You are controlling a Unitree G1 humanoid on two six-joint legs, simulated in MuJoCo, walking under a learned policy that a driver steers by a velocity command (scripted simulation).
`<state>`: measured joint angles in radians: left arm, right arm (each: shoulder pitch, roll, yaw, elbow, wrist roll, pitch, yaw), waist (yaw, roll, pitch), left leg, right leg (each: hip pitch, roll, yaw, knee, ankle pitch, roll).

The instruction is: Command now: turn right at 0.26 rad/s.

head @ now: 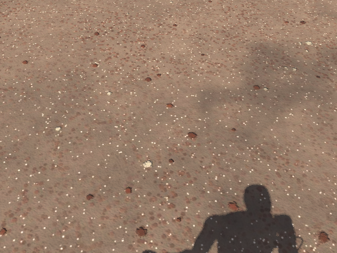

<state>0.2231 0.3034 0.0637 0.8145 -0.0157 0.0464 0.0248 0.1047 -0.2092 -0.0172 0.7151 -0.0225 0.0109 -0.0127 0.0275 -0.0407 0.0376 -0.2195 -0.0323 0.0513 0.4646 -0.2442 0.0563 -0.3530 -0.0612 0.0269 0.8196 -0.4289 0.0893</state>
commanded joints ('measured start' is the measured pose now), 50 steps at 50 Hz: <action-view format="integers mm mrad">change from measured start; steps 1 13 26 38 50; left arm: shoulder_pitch -60 312 232 295 -133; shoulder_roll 114 180 151 97 26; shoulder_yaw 24 65 34 7 -25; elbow -91 42 -62 -62 -200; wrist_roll -6 -22 -1 -34 21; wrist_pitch -10 -45 -105 -110 -151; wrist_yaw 4 -25 10 -4 -31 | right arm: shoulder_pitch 12 -96 -260 258 172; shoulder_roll -232 -114 -135 -233 -248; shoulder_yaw -75 -64 -59 -92 -84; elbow -32 -43 -96 36 54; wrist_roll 9 24 35 39 50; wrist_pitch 3 -39 -121 -128 -103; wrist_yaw -17 23 55 59 13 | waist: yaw -60 104 59 -112 -67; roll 165 -182 -78 255 102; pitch -52 -75 66 -323 5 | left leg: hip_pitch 115 -375 -417 581 -63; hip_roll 334 110 21 389 170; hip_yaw -243 131 -51 -817 -267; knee -141 376 125 -200 -318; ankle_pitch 320 -287 294 -284 173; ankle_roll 203 -42 -114 217 174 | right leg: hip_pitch -75 523 278 -327 -128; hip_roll -6 -162 -92 98 -1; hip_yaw -10 231 212 197 18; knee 11 -493 -652 526 -157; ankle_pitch -48 41 392 -117 394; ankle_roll -7 -291 -278 -120 -44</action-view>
